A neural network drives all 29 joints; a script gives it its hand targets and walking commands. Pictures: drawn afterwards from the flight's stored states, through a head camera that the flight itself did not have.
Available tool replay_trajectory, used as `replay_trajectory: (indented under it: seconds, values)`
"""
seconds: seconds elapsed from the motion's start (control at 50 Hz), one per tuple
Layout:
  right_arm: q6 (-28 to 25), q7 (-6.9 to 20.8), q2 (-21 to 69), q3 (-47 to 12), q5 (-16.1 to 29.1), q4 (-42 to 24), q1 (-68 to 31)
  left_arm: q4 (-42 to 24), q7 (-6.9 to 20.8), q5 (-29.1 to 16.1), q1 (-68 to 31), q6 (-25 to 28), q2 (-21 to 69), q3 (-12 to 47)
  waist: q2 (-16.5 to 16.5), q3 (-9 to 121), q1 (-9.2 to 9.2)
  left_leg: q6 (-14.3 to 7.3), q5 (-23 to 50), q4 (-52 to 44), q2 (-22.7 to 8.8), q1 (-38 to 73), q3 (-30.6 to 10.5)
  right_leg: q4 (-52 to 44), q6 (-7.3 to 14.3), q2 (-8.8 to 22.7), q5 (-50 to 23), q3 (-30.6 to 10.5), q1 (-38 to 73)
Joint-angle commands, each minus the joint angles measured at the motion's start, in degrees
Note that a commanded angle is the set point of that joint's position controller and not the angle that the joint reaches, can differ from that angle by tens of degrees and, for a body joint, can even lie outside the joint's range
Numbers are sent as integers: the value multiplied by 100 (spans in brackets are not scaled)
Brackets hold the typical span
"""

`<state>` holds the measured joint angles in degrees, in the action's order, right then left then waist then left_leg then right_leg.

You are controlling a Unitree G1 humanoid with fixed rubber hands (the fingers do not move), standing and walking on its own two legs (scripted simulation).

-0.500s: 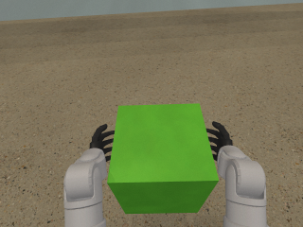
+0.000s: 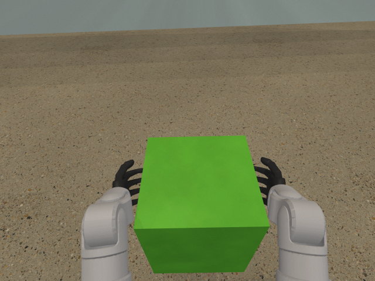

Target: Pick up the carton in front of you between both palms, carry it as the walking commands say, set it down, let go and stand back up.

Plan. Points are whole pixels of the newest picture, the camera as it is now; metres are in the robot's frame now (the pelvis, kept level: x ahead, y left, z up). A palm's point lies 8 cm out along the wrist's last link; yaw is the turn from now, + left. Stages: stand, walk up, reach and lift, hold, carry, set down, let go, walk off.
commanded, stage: carry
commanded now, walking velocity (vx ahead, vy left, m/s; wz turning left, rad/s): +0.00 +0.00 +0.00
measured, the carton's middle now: (197, 207) +0.28 +0.00 +0.02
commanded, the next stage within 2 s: hold in 1.34 s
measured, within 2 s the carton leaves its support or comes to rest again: neither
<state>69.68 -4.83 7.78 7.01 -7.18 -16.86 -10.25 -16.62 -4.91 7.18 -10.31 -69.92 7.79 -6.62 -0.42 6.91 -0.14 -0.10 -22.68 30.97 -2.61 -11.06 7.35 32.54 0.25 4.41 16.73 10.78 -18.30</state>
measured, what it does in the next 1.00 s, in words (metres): shifts its weight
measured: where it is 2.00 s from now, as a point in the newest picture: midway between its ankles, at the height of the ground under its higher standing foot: outside the picture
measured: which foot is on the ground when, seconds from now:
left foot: down 0.00-1.00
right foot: down 0.00-1.00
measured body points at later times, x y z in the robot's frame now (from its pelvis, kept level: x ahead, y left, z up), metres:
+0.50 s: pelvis -0.04 +0.00 +0.00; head -0.06 +0.00 +0.45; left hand +0.24 +0.15 +0.06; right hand +0.24 -0.15 +0.06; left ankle -0.07 +0.10 -0.73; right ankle +0.00 -0.11 -0.73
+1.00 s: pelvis -0.05 +0.00 +0.00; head -0.07 +0.00 +0.45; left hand +0.26 +0.16 +0.04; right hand +0.26 -0.15 +0.04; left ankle -0.07 +0.10 -0.73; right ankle +0.00 -0.11 -0.73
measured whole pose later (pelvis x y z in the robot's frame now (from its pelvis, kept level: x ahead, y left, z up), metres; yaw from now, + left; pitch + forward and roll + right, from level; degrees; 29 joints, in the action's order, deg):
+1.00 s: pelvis -0.05 +0.00 +0.00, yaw +0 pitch +2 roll +0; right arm 39.0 -0.4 8.8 12.8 -15.4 13.5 -15.4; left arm 13.5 -0.6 15.2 -15.2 -39.3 8.8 -12.5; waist -0.1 4.7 0.0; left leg -1.1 -17.6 30.1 -2.1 -14.3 8.1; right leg 28.5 0.6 4.8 9.8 10.3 -20.2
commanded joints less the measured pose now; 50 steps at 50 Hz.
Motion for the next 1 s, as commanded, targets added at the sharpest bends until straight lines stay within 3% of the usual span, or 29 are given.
replay_trajectory:
  seconds: [0.0, 0.28, 0.56, 0.82, 0.9, 0.98]
  values:
    - [40, 1490, 5121, -4099, 2408, -285, -2701, -316, 1475, -2397, -2737, 12, 5182, 4101, -6, 1335, 23, -42, 3172, -287, -676, 175, -432, -145, 54, 553, -2690, -531, 978]
    - [-190, 1562, 5201, -4138, 2212, 289, -2728, 221, 1514, -2192, -2741, 241, 5225, 4128, 8, 989, 11, -103, 1905, -646, -649, -134, -493, -553, 52, 568, -1772, -613, 819]
    - [-1414, 1533, 4858, -3646, 1496, 985, -2461, 862, 1539, -1520, -2516, 1449, 4846, 3638, 49, 1050, 6, -138, 1409, -729, -618, -243, -514, -676, 67, 580, -1502, -650, 790]
    - [-3039, 1615, 4903, -2415, 509, 2665, -3030, 2544, 1618, -550, -3070, 3074, 4913, 2417, 34, 1090, 3, -159, 1163, -774, -632, -364, -553, -729, 59, 569, -1288, -686, 788]
    - [-3319, 1660, 5100, -2386, 439, 2894, -3185, 2780, 1665, -489, -3237, 3355, 5130, 2388, 34, 1238, 7, -159, 1307, -706, -625, -293, -538, -686, 60, 572, -1428, -675, 834]
    - [-3260, 1670, 5232, -2636, 578, 2711, -3080, 2605, 1672, -616, -3131, 3295, 5257, 2641, 35, 1370, 13, -145, 1571, -608, -620, -219, -514, -618, 50, 583, -1634, -659, 862]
